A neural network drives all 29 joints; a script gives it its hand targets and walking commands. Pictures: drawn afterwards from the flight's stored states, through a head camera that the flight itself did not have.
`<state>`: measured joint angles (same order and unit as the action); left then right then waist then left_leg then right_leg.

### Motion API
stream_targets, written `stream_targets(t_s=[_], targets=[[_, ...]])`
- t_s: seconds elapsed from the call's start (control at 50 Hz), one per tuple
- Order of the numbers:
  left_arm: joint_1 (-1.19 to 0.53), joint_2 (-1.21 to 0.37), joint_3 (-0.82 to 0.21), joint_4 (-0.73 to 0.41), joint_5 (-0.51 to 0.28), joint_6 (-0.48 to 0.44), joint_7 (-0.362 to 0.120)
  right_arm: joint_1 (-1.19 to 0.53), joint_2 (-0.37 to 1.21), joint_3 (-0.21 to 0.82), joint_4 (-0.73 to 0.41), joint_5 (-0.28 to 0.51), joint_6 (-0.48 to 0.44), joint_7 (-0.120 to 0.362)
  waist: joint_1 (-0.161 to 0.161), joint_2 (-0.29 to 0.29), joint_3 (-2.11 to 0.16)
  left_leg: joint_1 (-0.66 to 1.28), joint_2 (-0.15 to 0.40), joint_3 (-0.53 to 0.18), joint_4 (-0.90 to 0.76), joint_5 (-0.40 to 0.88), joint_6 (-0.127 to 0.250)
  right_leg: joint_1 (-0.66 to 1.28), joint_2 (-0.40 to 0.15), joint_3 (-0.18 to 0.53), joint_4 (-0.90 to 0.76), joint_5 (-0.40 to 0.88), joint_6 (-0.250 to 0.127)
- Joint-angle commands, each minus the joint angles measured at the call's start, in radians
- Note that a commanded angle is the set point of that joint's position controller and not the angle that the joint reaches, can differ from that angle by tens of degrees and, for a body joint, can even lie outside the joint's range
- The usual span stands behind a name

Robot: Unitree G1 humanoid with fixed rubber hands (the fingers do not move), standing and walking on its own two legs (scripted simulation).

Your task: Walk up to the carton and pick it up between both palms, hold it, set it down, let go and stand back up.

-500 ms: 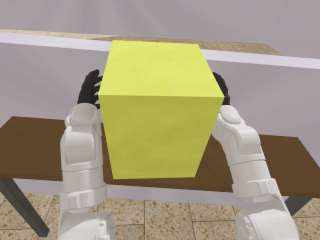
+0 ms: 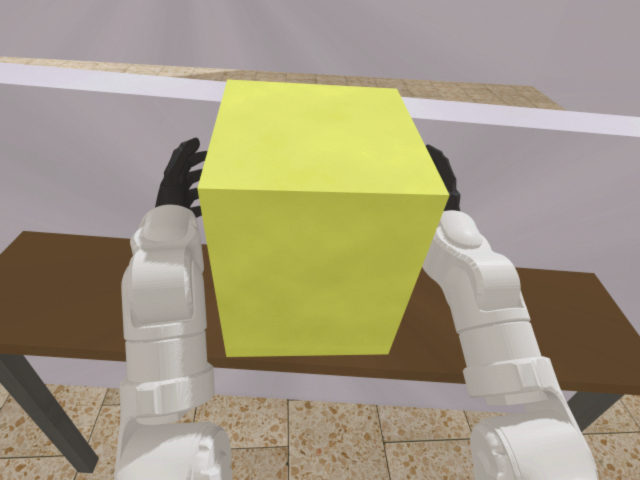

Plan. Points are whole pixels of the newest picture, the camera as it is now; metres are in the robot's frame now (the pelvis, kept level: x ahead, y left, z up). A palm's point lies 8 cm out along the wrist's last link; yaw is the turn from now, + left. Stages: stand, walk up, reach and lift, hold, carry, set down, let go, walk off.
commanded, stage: hold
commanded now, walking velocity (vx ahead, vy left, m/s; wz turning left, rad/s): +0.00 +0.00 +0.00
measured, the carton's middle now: (311, 223) +0.37 +0.00 +0.19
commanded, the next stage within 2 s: none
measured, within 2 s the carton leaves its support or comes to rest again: neither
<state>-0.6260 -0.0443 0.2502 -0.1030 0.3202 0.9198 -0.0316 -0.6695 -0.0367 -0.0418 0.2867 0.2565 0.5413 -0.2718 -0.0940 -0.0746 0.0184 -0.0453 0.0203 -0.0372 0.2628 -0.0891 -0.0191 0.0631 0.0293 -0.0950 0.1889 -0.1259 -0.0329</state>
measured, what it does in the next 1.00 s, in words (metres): stands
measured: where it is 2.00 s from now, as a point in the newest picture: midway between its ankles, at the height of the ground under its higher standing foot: outside the picture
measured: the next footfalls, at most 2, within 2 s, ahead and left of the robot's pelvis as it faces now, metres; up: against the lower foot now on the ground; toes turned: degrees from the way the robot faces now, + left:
none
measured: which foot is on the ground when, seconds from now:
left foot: down 0.00-1.00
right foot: down 0.00-1.00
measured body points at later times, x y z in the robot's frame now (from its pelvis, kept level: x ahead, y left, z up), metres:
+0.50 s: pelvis +0.00 +0.00 +0.00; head -0.04 +0.04 +0.45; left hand +0.36 +0.15 +0.22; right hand +0.37 -0.14 +0.22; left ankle +0.05 +0.13 -0.75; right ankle +0.00 -0.09 -0.75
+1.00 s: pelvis +0.00 +0.00 +0.00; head -0.04 +0.04 +0.45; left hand +0.37 +0.15 +0.22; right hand +0.37 -0.14 +0.22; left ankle +0.05 +0.13 -0.75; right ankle +0.00 -0.09 -0.75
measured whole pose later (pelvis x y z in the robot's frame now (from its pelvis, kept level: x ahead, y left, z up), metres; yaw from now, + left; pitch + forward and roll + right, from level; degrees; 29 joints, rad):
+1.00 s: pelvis +0.00 +0.00 +0.00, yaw +0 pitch -7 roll -1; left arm -0.63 -0.05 0.25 -0.10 0.32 0.92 -0.03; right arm -0.67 -0.04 -0.05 0.29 0.26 0.54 -0.27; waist -0.10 -0.07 0.02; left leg -0.05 0.02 -0.04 0.27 -0.09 -0.02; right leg 0.06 0.03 -0.09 0.19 -0.13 -0.03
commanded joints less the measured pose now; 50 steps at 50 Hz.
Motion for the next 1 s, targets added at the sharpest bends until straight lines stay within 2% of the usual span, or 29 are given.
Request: stream_targets(t_s=[0.0, 0.98], targets=[[-0.671, -0.395, -0.442, -0.157, -0.183, -0.080, -0.135, -0.748, 0.334, 0.285, -0.270, 0.064, -0.063, 0.047, -0.010, 0.098, -0.433, 0.228, -0.058, 0.048, 0.016, 0.206, -0.005, -0.016, 0.012, -0.012, -0.024, 0.194, 0.068], [-0.669, -0.397, -0.445, -0.159, -0.181, -0.078, -0.135, -0.750, 0.327, 0.282, -0.272, 0.067, -0.064, 0.050, -0.013, 0.102, -0.436, 0.238, -0.055, 0.045, 0.021, 0.219, -0.008, -0.022, 0.014, -0.013, -0.025, 0.196, 0.066]])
